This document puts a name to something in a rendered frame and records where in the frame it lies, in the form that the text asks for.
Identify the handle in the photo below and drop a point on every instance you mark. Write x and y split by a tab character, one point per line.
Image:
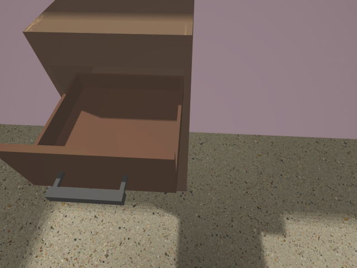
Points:
84	195

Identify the cabinet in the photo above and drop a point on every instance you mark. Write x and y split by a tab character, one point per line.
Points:
147	37

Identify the drawer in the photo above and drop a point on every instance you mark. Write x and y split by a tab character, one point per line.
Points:
106	126

